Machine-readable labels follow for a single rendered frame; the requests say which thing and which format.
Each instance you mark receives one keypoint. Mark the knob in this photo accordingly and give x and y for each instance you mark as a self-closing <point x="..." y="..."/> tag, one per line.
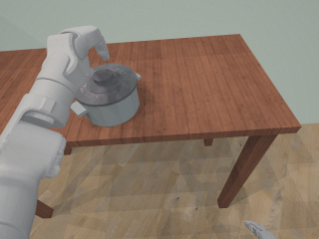
<point x="103" y="77"/>

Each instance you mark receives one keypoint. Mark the robot left upper arm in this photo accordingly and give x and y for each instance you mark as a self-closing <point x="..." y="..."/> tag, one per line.
<point x="31" y="153"/>

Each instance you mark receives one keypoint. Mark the pot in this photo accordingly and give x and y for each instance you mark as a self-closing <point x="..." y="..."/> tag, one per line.
<point x="111" y="115"/>

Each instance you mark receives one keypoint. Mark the table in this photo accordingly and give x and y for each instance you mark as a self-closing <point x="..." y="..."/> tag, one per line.
<point x="191" y="88"/>

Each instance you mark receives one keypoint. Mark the robot right hand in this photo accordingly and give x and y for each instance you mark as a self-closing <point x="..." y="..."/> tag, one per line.
<point x="258" y="230"/>

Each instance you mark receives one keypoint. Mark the lid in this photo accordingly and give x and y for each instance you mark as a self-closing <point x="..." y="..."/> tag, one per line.
<point x="123" y="84"/>

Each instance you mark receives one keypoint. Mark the robot left forearm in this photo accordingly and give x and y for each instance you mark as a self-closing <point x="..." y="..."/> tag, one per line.
<point x="48" y="103"/>

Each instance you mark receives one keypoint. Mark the robot left hand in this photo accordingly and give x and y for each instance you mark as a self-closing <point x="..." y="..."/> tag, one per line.
<point x="96" y="40"/>

